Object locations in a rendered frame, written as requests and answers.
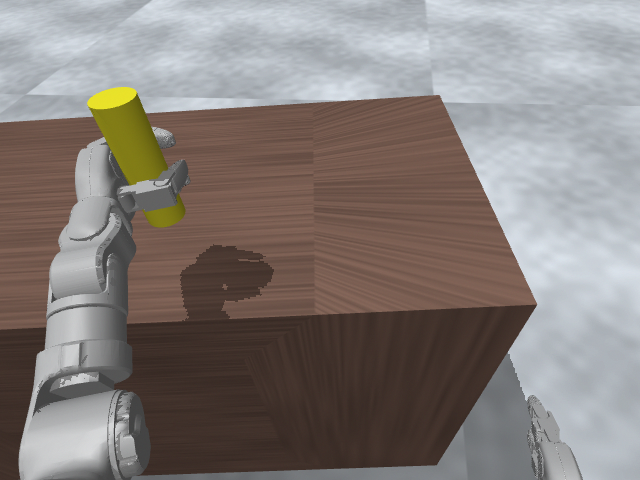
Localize right robot hand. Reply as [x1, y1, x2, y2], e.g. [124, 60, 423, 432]
[527, 395, 583, 480]

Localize can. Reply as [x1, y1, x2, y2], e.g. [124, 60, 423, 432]
[87, 87, 186, 228]

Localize left robot arm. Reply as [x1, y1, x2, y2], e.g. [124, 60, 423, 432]
[18, 196, 151, 480]

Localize left robot hand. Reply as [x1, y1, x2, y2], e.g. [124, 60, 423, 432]
[75, 127, 191, 221]

